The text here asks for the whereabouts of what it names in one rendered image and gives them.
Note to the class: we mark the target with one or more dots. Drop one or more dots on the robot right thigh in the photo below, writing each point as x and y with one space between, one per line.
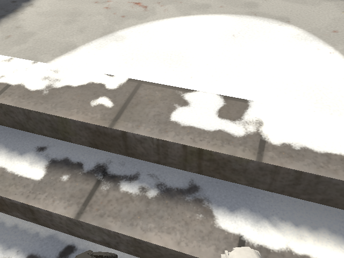
241 252

